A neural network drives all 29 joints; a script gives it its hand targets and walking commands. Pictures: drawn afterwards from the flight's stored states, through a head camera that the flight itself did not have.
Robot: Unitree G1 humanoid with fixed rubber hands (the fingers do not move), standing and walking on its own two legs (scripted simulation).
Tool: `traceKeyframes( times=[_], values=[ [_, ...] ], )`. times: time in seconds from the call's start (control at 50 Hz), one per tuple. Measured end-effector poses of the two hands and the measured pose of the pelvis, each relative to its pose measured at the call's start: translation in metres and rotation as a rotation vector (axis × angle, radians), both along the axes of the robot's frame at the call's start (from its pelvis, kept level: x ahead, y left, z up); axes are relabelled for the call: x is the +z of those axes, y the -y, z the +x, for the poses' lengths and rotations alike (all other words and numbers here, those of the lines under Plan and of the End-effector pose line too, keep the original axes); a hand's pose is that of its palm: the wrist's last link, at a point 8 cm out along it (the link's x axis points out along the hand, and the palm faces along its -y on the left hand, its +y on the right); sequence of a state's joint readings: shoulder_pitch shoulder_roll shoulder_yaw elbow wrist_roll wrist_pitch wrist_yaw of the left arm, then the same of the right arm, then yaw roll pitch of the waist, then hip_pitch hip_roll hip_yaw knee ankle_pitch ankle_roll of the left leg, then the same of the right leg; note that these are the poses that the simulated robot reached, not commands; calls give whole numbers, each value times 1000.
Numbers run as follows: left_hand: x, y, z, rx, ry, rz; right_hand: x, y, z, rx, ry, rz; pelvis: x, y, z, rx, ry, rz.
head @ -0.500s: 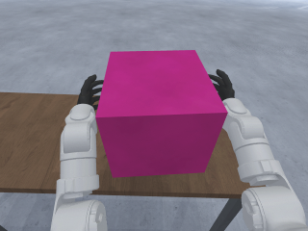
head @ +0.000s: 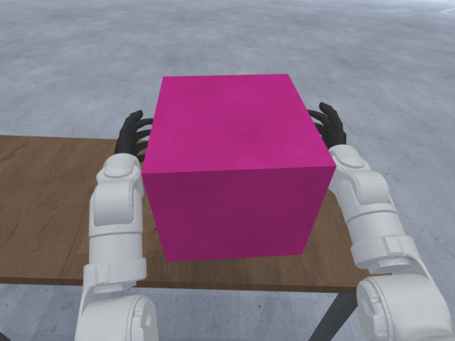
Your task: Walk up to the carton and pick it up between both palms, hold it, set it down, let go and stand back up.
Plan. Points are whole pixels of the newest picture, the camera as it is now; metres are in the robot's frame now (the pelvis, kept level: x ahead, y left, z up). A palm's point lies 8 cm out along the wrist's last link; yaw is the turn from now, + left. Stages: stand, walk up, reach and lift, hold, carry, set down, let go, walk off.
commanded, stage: hold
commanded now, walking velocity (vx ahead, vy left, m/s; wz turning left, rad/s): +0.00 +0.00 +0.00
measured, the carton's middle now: (230, 163) +0.40 +0.00 +0.15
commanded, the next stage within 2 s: none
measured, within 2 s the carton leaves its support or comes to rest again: neither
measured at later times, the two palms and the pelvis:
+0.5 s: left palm (129, 157) +0.35 +0.17 +0.20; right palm (332, 148) +0.37 -0.17 +0.21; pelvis +0.00 +0.00 +0.00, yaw +0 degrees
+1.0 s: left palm (131, 155) +0.35 +0.17 +0.20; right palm (334, 144) +0.37 -0.17 +0.21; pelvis +0.00 -0.01 +0.00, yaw +0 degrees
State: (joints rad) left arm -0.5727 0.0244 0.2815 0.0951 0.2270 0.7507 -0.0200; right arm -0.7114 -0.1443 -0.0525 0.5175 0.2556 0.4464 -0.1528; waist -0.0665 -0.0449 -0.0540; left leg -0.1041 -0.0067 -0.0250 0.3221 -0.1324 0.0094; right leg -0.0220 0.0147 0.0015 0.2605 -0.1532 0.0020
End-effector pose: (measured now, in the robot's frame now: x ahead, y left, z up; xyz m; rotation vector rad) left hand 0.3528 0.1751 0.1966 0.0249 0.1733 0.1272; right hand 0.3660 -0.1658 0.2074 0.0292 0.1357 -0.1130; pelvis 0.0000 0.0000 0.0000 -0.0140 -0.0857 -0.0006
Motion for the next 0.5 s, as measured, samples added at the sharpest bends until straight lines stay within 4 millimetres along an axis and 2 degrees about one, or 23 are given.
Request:
traceKeyframes(
  times=[0.44,0.5],
  values=[
    [-2,2,-1,-2,-6,-1,-3,2,-1,-2,-6,0,0,0,1,0,5,1],
    [3,3,-3,13,7,21,0,2,1,14,11,23,0,0,1,-4,-10,0]
  ],
)
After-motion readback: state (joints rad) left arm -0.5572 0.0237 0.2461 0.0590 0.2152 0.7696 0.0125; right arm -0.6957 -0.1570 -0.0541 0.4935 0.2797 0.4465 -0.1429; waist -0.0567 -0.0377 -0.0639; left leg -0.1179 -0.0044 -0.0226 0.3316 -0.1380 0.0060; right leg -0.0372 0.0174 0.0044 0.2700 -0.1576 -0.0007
